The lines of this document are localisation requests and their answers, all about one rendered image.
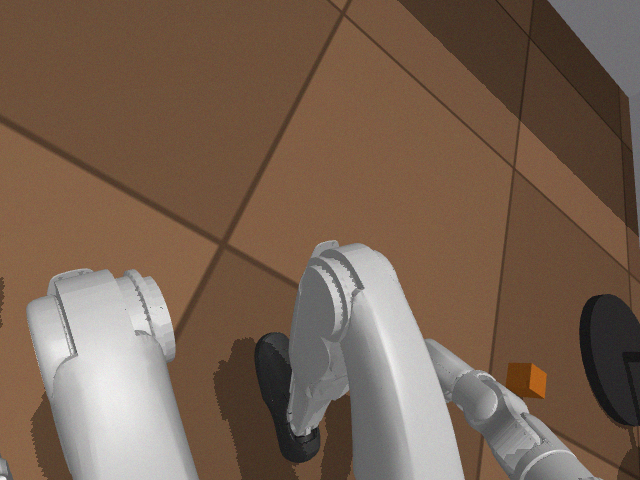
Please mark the right robot foot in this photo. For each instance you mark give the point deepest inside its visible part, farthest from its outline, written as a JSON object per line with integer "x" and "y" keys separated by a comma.
{"x": 274, "y": 371}

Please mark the right robot arm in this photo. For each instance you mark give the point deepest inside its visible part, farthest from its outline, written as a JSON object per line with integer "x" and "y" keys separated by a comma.
{"x": 523, "y": 445}

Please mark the right robot hand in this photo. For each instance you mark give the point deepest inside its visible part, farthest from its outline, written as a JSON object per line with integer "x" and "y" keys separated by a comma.
{"x": 449, "y": 367}

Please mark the floor lamp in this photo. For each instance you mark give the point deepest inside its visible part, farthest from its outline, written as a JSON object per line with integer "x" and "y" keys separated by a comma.
{"x": 610, "y": 347}

